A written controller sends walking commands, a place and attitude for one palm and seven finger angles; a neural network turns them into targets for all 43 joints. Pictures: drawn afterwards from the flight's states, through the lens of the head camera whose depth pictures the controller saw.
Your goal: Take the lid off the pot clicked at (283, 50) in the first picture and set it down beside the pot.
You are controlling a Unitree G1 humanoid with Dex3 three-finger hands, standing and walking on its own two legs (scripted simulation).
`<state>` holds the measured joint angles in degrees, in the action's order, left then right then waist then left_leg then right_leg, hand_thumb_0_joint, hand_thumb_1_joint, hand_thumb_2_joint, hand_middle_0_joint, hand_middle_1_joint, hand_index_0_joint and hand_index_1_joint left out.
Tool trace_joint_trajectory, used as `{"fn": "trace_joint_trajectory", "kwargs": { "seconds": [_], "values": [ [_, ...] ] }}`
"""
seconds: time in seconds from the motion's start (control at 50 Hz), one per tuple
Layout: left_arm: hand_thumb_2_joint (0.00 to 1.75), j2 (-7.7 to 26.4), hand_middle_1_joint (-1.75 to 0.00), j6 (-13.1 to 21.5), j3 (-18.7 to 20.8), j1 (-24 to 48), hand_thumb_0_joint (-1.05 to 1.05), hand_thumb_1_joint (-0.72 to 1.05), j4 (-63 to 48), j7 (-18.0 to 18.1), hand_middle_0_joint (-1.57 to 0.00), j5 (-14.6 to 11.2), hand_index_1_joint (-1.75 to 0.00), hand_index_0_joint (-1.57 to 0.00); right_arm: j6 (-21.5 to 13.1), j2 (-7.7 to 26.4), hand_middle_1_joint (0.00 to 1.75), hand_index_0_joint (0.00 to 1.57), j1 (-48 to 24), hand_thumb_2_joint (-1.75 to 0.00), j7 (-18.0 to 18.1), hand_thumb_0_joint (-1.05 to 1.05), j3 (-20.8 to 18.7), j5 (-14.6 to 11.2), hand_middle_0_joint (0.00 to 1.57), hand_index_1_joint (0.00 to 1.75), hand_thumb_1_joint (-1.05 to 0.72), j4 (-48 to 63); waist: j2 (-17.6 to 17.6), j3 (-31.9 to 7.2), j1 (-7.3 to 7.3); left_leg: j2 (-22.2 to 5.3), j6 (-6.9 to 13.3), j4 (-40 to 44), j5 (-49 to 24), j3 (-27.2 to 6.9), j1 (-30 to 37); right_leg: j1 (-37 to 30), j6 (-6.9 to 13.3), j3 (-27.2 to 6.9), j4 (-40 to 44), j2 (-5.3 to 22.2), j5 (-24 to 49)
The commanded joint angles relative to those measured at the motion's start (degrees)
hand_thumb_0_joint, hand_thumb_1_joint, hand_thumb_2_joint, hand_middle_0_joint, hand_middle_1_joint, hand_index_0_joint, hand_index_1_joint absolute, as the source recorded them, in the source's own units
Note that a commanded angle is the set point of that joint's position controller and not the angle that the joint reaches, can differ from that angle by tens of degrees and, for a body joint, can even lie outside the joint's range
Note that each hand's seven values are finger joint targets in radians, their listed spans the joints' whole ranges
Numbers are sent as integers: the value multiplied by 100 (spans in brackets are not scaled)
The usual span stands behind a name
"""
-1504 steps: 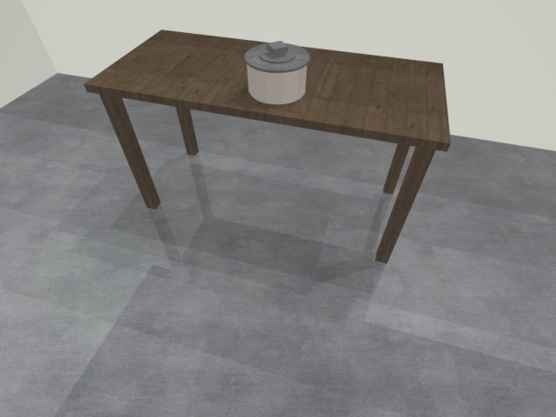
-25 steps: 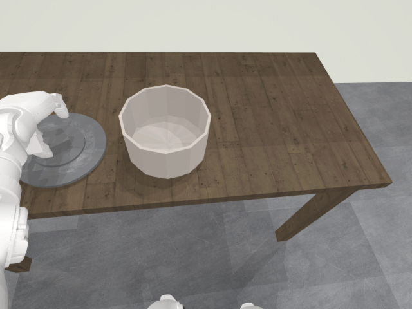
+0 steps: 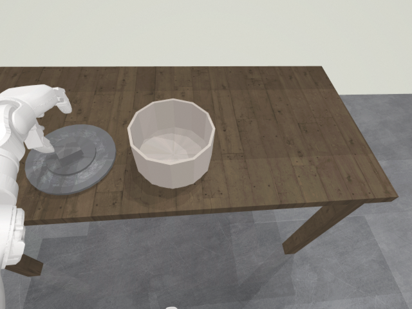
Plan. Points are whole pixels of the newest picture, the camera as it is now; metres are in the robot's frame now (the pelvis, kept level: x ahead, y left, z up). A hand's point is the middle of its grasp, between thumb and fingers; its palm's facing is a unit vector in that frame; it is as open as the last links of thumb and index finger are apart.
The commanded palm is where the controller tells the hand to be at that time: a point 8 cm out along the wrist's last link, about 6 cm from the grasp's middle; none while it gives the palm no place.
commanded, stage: raise the empty hand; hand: left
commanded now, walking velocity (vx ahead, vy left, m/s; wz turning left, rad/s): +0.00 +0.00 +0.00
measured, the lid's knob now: (68, 149) +0.48 +0.33 -0.04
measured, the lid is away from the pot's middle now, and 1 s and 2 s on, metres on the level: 0.26 0.26 0.26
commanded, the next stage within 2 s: draw the hand back to the body in 0.22 s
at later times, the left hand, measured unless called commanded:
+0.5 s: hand (42, 122) +0.44 +0.31 +0.11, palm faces -0.35 -0.11 -0.93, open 11.0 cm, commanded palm +0.43 +0.30 +0.16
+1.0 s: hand (69, 125) +0.41 +0.24 +0.13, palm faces +0.23 -0.86 -0.45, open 11.0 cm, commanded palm +0.36 +0.28 +0.17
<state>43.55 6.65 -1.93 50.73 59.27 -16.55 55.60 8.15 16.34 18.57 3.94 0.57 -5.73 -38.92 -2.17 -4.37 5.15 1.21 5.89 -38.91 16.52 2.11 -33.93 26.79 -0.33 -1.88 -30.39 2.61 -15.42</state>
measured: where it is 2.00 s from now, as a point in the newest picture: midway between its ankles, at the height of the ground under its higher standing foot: outside the picture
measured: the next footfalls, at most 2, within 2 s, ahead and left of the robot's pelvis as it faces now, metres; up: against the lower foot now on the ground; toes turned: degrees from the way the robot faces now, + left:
none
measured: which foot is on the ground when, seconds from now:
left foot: down 0.00-1.00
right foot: down 0.00-1.00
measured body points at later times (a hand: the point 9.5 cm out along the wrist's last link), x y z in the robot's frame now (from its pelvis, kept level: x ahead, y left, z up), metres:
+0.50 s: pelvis +0.01 -0.01 +0.01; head +0.06 +0.00 +0.45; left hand +0.45 +0.31 +0.16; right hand +0.07 -0.29 -0.11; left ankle +0.02 +0.05 -0.72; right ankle -0.01 -0.20 -0.72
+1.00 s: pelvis +0.01 -0.03 +0.02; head +0.04 -0.02 +0.47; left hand +0.39 +0.29 +0.16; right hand +0.15 -0.27 -0.08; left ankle +0.02 +0.05 -0.72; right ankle -0.01 -0.20 -0.72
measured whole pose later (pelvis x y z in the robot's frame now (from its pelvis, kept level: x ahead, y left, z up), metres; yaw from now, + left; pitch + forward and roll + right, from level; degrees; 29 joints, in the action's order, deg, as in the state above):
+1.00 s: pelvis +0.01 -0.03 +0.02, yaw +1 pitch +2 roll -2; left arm 29.4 6.4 11.6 29.8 36.9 -1.0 6.9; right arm 3.8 13.2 13.3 4.6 4.2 -4.8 -35.2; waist 0.3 1.1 0.5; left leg 0.9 3.1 -28.9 13.8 1.4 -17.5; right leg 11.6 -1.2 -1.2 -22.9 2.4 -13.7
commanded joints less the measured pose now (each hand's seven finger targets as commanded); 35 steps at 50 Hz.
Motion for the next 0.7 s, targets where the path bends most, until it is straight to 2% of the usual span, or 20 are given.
{"fn": "trace_joint_trajectory", "kwargs": {
  "seconds": [0.0, 0.1, 0.12, 0.16, 0.18, 0.22, 0.26, 0.28, 0.3, 0.34, 0.38, 0.4, 0.42, 0.46, 0.52, 0.56, 0.58, 0.6, 0.66, 0.68],
  "values": [
    [74, 1833, -79, -11, 452, 2776, 0, -6, -1213, 100, -39, -53, -79, -39, -128, 1118, 30, 20, 350, -90, 90, 0, -383, 21, 20, 30, -90, 457, -598, -1945, 8, -226, -265, 663, -1683, -560, 2745, 513, 320, 526, 372, -500, 666],
    [74, 1998, -79, 66, 547, 2931, 0, -6, -1469, -43, -39, -47, -79, -39, -159, 1090, 30, 20, 326, -90, 137, 0, -368, 33, 20, 30, -90, 496, -720, -2226, 3, -221, -295, 655, -2152, -594, 3059, 351, 311, 539, 425, -493, 880],
    [74, 1678, -79, 30, 321, 2869, 0, -6, -1300, -77, -39, -74, -79, -39, -159, 1050, 30, 20, 314, -90, 111, 0, -367, 36, 20, 30, -90, 448, -766, -2053, 52, -226, -280, 625, -2114, -586, 3063, 481, 294, 568, 429, -512, 799],
    [74, 1449, -79, -10, 206, 2490, 0, -6, -760, -147, -39, -151, -79, -39, -157, 1066, 30, 20, 313, -90, 98, 0, -357, 8, 20, 30, -90, 408, -330, -1568, 58, -226, -230, 693, -1654, -528, 2687, 547, 272, 583, 474, -517, 617],
    [74, 1549, -79, -17, 279, 2353, 0, -6, -639, -173, -39, -173, -79, -39, -151, 1094, 30, 20, 343, -90, 90, 0, -342, 2, 20, 30, -90, 424, -131, -1573, 26, -194, -199, 734, -1517, -495, 2535, 443, 270, 566, 485, -521, 629],
    [74, 1633, -79, -3, 253, 2535, 0, -6, -656, -242, -39, -126, -79, -39, -133, 1116, 30, 20, 328, -90, 90, 0, -334, 9, 20, 30, -90, 420, -132, -1578, 45, -167, -182, 717, -1545, -458, 2434, 342, 281, 539, 475, -502, 725],
    [74, 1587, -79, 65, 170, 3077, 0, -6, -1356, -245, -39, -58, -79, -39, -144, 1079, 30, 20, 296, -90, 92, 0, -377, 26, 20, 30, -90, 428, -615, -1923, 49, -212, -230, 712, -1801, -521, 2875, 442, 296, 563, 462, -497, 735],
    [74, 1749, -79, 128, 326, 3107, 0, -6, -1628, -213, -39, -30, -79, -39, -138, 1069, 30, 20, 310, -90, 100, 0, -395, 52, 20, 30, -90, 476, -803, -2215, 2, -212, -266, 696, -2072, -573, 3141, 402, 308, 553, 466, -506, 776],
    [74, 1841, -79, 227, 397, 3267, 0, -6, -2015, -202, -39, -32, -79, -39, -164, 1072, 30, 20, 277, -90, 119, 0, -409, 83, 20, 30, -90, 510, -904, -2443, 0, -259, -314, 627, -2597, -617, 3439, 389, 317, 551, 456, -495, 980],
    [74, 2111, -79, 313, 846, 2597, 0, -6, -1907, -156, -39, -94, -79, -39, -120, 1013, 30, 20, 303, -90, 116, 0, -415, 100, 20, 30, -90, 558, -778, -2691, -92, -225, -301, 549, -3061, -606, 3496, 110, 287, 561, 425, -506, 1225],
    [74, 1942, -79, 329, 867, 2118, 0, -6, -1648, -128, -39, -211, -79, -39, -63, 984, 30, 20, 157, -90, 76, 0, -395, 84, 20, 30, -90, 593, -587, -2343, -121, -201, -259, 605, -2859, -548, 3185, 44, 278, 579, 446, -491, 1219],
    [74, 2064, -79, 343, 1007, 1927, 0, -6, -1648, -104, -39, -227, -79, -39, -56, 1008, 30, 20, 125, -90, 36, 0, -406, 93, 20, 30, -90, 632, -596, -2256, -182, -191, -265, 642, -2912, -532, 3043, -61, 298, 561, 460, -455, 1295],
    [74, 1889, -79, 249, 888, 1614, 0, -6, -1285, -60, -39, -228, -79, -39, -7, 983, 30, 20, 76, -90, -11, 0, -385, 85, 20, 30, -90, 630, -351, -1982, -159, -174, -233, 674, -2600, -477, 2807, -44, 272, 584, 449, -487, 1176],
    [74, 1626, -79, 115, 619, 1620, 0, -6, -1327, -19, -39, -229, -79, -39, 49, 977, 30, 20, -58, -90, -84, 0, -372, 44, 20, 30, -90, 666, -316, -1607, -162, -174, -235, 790, -2076, -430, 2521, 8, 281, 590, 492, -478, 983],
    [74, 1938, -79, 103, 823, 1952, 0, -6, -2347, 30, -39, -169, -79, -39, 94, 966, 30, 20, -199, -90, -129, 0, -403, 62, 20, 30, -90, 836, -733, -2124, -216, -170, -232, 792, -2441, -517, 2968, -222, 318, 557, 504, -459, 1123],
    [74, 1945, -79, 95, 921, 1710, 0, -6, -2671, 33, -39, -236, -79, -39, 100, 926, 30, 20, -248, -90, -120, 0, -405, 57, 20, 30, -90, 915, -738, -2364, -207, -192, -240, 760, -2801, -582, 3261, -288, 299, 571, 526, -466, 1215],
    [74, 2108, -79, 104, 1125, 1526, 0, -6, -2782, 37, -39, -292, -79, -39, 108, 928, 30, 20, -263, -90, -112, 0, -407, 56, 20, 30, -90, 948, -739, -2468, -244, -181, -232, 771, -2842, -604, 3344, -359, 291, 568, 547, -466, 1229],
    [74, 2271, -79, 123, 1274, 1409, 0, -6, -2741, 35, -39, -337, -79, -39, 107, 957, 30, 20, -294, -90, -98, 0, -391, 61, 20, 30, -90, 984, -596, -2385, -250, -180, -233, 787, -2830, -617, 3246, -426, 297, 554, 573, -440, 1258],
    [74, 1482, -79, -73, 665, 1074, 0, -6, -1961, -58, -39, -507, -79, -39, 137, 899, 30, 20, -406, -90, -122, 0, -332, -11, 20, 30, -90, 868, -95, -1393, -165, -163, -153, 1005, -1531, -470, 2550, -234, 250, 609, 685, -447, 740],
    [74, 1489, -79, -97, 625, 1217, 0, -6, -2017, -87, -39, -502, -79, -39, 142, 924, 30, 20, -442, -90, -124, 0, -321, -28, 20, 30, -90, 868, -131, -1266, -186, -152, -153, 1091, -1239, -469, 2486, -208, 261, 609, 721, -444, 597]
  ]
}}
